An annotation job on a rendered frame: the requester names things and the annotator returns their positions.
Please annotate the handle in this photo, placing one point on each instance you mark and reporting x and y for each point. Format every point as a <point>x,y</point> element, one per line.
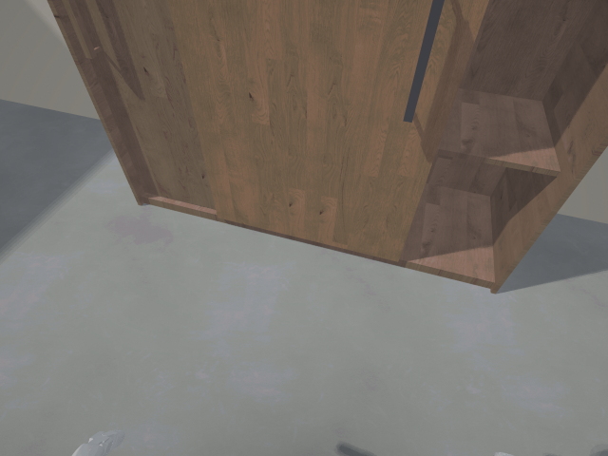
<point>432,24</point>
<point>79,27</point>

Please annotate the wardrobe door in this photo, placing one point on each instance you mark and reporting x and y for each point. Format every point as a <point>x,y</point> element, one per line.
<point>140,71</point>
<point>299,106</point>

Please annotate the robot left hand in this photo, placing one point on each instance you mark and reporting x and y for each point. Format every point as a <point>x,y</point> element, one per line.
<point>101,443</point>

